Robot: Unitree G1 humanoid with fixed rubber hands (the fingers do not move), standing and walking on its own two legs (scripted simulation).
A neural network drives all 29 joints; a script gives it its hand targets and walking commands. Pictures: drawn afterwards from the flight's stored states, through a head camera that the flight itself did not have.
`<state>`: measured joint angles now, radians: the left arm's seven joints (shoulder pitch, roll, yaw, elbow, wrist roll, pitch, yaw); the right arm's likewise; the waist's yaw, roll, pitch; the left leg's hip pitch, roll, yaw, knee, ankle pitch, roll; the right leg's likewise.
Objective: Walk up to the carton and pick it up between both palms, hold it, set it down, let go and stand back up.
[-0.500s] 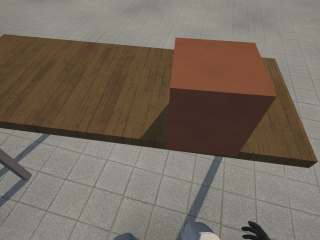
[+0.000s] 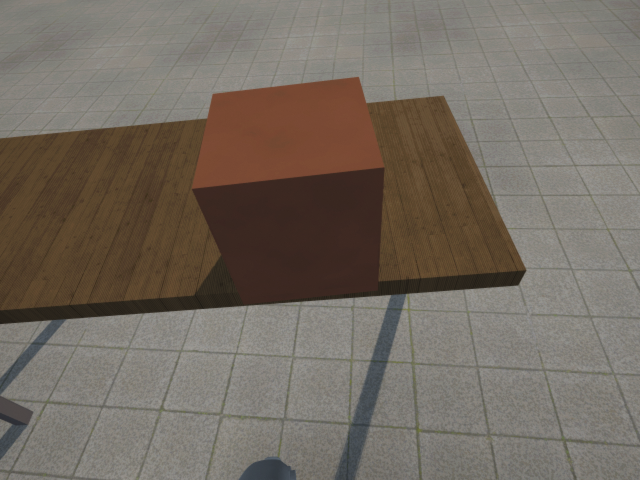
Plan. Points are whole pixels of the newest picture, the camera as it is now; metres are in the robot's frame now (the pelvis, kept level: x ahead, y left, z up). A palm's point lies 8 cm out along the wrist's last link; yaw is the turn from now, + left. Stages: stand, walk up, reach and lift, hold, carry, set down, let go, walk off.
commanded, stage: walk up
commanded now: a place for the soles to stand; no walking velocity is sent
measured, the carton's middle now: (298, 196) +0.50 +0.05 +0.07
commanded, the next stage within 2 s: none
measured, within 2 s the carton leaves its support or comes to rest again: neither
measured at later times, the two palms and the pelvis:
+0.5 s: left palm out of the picture +0.08 +0.29 -0.12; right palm out of the picture +0.12 -0.19 -0.12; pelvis +0.04 +0.05 +0.01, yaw +0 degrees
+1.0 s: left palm out of the picture +0.08 +0.29 -0.12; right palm out of the picture +0.08 -0.21 -0.13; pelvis +0.04 +0.04 +0.01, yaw +2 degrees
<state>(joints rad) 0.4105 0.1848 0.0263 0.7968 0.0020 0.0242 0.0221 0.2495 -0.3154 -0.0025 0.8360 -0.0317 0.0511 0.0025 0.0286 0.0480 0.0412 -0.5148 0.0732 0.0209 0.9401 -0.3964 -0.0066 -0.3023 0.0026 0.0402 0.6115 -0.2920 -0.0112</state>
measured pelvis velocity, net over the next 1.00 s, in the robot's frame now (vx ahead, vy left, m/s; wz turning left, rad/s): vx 0.04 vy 0.04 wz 0.03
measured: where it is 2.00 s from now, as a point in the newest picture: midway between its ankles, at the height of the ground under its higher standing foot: outside the picture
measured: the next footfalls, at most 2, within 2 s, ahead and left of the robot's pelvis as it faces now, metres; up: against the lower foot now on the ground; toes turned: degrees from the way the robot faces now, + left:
left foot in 0.28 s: +0.09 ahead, +0.16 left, +0.00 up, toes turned +3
left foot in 1.98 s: +0.14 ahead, +0.15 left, +0.00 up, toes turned +8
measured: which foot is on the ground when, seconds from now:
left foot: up 0.00-0.26, down 0.28-1.00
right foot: down 0.00-1.00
